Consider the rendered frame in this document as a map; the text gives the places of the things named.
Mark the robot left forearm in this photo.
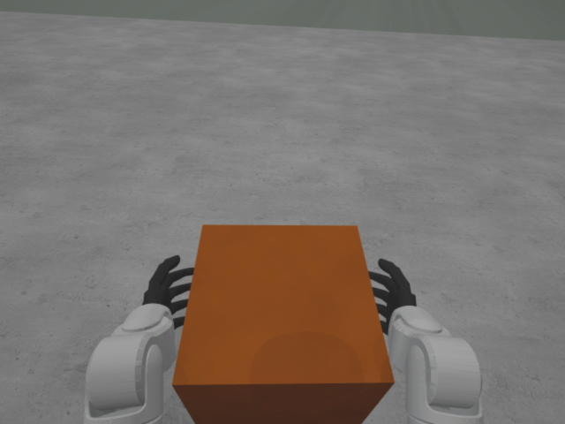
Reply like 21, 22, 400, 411
84, 304, 177, 424

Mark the robot left hand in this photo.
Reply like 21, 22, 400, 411
142, 255, 194, 329

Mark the robot right hand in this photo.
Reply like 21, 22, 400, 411
368, 259, 417, 335

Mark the carton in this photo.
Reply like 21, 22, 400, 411
172, 224, 395, 424

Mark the robot right forearm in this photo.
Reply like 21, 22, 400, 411
388, 306, 484, 424

